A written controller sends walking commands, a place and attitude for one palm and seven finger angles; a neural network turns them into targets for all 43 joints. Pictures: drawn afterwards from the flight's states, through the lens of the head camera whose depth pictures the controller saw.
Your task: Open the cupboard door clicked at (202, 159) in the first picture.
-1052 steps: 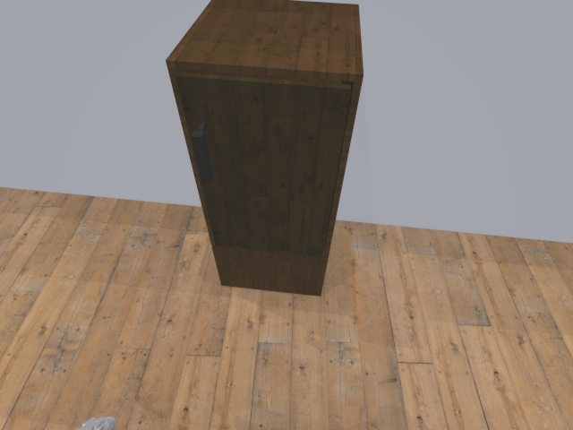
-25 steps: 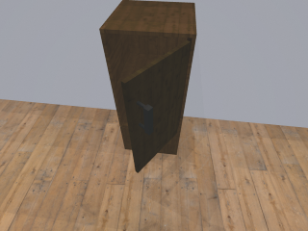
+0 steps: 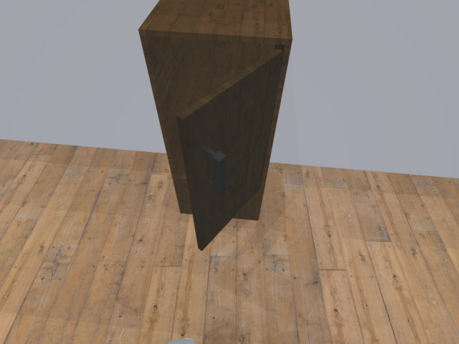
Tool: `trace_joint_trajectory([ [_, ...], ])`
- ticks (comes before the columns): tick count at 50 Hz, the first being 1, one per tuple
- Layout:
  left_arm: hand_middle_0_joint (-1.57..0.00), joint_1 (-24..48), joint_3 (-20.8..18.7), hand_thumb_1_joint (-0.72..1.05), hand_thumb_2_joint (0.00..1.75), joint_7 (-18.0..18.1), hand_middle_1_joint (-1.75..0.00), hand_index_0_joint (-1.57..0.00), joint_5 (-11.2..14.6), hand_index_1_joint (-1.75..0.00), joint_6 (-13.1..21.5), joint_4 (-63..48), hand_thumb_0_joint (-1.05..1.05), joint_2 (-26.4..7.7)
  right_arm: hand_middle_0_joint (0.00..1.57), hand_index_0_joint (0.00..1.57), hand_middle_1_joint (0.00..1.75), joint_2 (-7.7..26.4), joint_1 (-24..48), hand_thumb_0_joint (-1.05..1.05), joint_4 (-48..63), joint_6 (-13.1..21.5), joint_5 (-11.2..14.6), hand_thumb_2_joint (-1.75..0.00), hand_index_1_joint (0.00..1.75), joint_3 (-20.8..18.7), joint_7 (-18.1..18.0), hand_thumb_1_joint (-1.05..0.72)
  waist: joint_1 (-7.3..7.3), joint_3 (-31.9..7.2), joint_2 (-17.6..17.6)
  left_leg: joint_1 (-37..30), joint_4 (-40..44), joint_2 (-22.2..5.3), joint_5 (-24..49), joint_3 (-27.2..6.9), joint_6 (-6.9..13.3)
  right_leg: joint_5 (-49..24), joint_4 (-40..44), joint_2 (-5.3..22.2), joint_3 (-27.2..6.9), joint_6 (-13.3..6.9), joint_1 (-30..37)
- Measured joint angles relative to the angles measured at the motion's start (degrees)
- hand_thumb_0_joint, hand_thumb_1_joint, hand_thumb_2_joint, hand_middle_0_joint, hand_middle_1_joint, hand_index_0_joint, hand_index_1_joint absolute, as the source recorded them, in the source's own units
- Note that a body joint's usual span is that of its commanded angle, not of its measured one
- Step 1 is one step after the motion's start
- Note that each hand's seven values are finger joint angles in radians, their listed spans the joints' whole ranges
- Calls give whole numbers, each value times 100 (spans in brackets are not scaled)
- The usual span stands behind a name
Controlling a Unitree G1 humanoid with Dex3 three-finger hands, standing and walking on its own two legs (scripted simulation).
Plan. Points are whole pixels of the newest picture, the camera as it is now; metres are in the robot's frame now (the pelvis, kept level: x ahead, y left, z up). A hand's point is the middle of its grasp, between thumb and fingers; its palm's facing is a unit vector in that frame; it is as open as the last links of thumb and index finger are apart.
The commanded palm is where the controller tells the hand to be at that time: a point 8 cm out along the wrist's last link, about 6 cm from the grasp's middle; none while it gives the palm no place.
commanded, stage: look to check the result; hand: left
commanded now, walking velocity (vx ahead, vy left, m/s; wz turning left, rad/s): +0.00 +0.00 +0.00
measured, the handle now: (212, 170) +0.49 +0.07 -0.04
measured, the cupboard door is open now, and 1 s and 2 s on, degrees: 57 57 57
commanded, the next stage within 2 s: walk to a spot facing it in 0.28 s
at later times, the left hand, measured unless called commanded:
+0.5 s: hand out of the picture -0.05 +0.16 -0.17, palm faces +0.05 -0.98 -0.19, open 7.3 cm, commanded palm none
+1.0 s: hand out of the picture +0.02 +0.20 -0.16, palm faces -0.17 -0.94 -0.31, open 7.3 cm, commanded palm none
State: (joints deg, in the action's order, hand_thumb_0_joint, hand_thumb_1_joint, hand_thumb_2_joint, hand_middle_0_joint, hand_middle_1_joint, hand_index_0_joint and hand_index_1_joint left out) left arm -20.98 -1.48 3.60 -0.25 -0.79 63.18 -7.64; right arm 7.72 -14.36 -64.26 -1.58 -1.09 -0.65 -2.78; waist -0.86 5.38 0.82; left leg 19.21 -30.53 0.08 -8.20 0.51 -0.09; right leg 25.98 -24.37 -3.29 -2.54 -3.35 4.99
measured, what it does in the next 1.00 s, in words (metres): lifts its left foot, turning right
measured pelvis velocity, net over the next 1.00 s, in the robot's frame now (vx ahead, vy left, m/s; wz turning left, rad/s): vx -0.01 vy -0.01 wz -0.29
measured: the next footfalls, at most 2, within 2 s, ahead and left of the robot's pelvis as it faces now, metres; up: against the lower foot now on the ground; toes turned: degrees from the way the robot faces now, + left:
left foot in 1.16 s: +0.10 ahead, +0.09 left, +0.00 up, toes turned -24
right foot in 1.50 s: -0.02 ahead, -0.16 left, +0.00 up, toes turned -39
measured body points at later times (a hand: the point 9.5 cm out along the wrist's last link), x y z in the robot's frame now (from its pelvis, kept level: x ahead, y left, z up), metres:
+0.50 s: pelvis +0.00 +0.00 +0.00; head +0.01 +0.00 +0.45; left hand -0.06 +0.21 -0.16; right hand +0.01 -0.22 -0.16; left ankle +0.09 +0.13 -0.73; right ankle -0.14 -0.09 -0.73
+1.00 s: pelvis -0.01 -0.01 +0.01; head +0.04 -0.04 +0.45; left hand +0.03 +0.24 -0.13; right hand +0.02 -0.28 -0.15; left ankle +0.03 +0.12 -0.67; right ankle -0.14 -0.08 -0.73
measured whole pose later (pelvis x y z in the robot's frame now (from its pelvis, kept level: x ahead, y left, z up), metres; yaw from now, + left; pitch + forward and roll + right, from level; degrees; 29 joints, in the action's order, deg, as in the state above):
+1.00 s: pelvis -0.01 -0.01 +0.01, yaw -17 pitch +1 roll +3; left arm -19.3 -5.1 2.6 -1.5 -1.9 55.9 -11.1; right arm 11.6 -6.3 -53.8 -4.1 -0.9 -4.1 -2.4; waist 2.7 6.0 1.0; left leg 28.5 -57.0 -0.8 -27.5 1.9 -1.5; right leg 24.2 -30.4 -5.0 -12.7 -4.3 -5.6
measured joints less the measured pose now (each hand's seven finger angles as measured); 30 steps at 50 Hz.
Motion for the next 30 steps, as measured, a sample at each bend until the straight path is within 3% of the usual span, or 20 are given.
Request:
trace_joint_trajectory([
  [22, -20, -36, 101, 91, 89, -45, -30, -20, -5, -30, 45, 140, 0, 95, 20, 20, 30, 78, 183, 1, -86, 13, -1, -90, 30, 2, 36, -92, 57, -45, 7, -51, 259, 44, 179, 1, 17, -98, 114, 46, 20, 23, -17],
  [30, -20, -85, -78, 91, 89, -95, -30, -20, -50, -30, -112, -22, 0, 122, 20, 20, 30, 118, 228, 1, 144, -77, -17, -90, 30, -146, -4, -92, 112, -58, -87, 178, -239, -244, -125, 223, -26, 51, -317, -129, -280, -13, -314],
])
